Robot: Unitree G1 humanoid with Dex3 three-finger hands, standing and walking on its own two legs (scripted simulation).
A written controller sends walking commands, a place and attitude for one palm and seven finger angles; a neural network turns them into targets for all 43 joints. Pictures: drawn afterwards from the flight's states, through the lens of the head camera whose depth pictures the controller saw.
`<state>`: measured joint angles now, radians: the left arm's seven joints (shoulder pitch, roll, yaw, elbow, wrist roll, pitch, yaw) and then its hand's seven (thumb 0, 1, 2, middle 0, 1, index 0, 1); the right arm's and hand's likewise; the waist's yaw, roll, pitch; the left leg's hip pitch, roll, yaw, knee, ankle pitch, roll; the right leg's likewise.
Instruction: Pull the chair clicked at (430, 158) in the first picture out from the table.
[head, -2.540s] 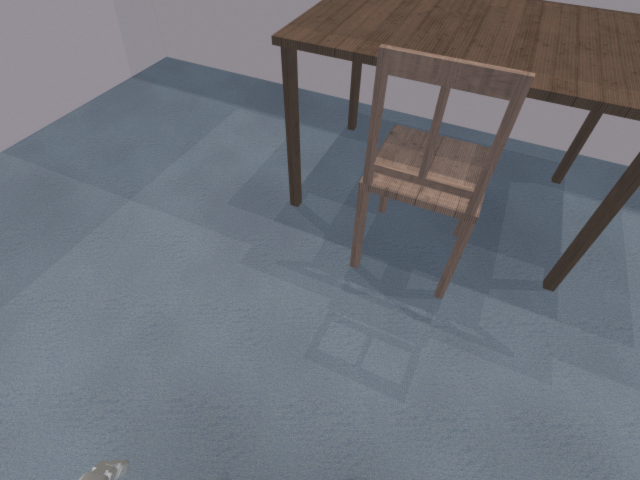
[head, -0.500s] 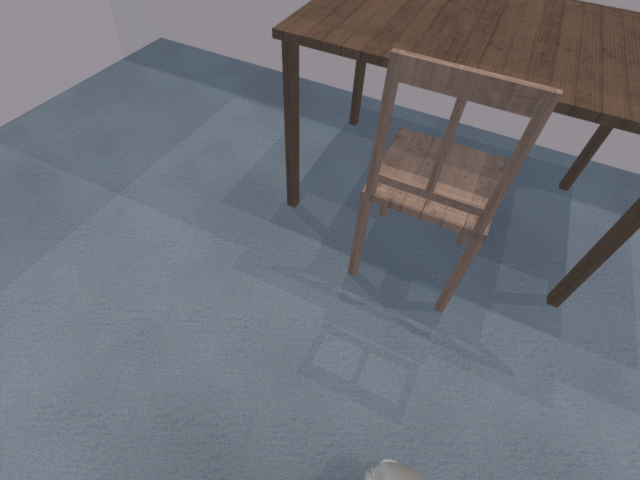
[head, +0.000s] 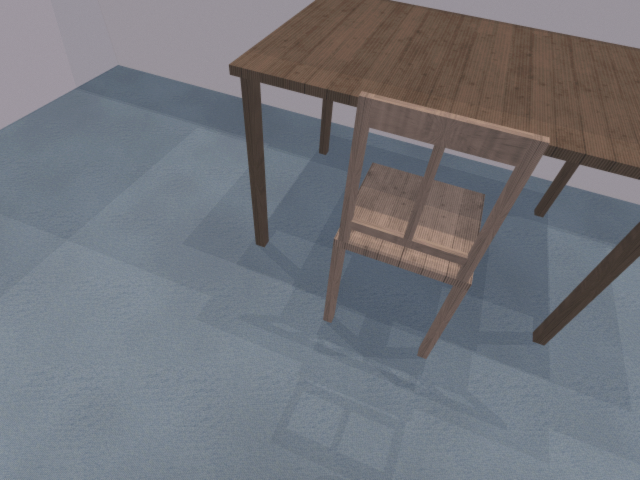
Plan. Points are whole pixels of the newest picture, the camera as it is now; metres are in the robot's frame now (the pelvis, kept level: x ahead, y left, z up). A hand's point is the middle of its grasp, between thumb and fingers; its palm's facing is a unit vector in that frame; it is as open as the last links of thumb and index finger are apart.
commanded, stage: turn to face it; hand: left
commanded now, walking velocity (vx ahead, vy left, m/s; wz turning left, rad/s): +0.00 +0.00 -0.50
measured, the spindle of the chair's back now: (422, 195) +0.72 -0.19 -0.09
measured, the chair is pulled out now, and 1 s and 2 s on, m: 0.00 0.00 0.00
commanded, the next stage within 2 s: take the last steps up to it in 0.50 s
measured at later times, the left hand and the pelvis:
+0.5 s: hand (214, 477) +0.16 +0.15 -0.15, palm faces -0.15 -0.96 -0.23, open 7.4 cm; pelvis +0.06 -0.02 +0.01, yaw -11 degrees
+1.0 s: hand (261, 417) +0.24 +0.10 -0.16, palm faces -0.32 -0.93 -0.18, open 7.4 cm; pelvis +0.11 -0.04 +0.01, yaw -18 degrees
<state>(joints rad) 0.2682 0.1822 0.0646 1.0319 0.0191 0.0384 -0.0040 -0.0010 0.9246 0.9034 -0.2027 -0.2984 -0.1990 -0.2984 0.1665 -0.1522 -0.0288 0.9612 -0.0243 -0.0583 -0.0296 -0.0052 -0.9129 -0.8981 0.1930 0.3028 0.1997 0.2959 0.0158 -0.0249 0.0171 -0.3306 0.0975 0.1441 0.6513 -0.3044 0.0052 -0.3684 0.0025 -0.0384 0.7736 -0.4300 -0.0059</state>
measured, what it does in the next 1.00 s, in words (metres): walks ahead, turning right: right foot, then left foot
